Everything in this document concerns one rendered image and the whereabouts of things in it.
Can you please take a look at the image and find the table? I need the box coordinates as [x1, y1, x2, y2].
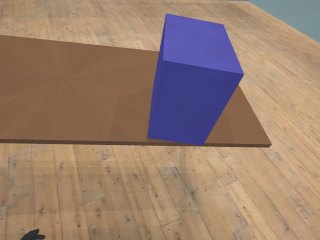
[0, 35, 272, 148]

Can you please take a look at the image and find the carton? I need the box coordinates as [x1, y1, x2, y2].
[147, 13, 244, 146]

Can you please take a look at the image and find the robot left hand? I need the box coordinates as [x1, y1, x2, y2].
[20, 229, 46, 240]

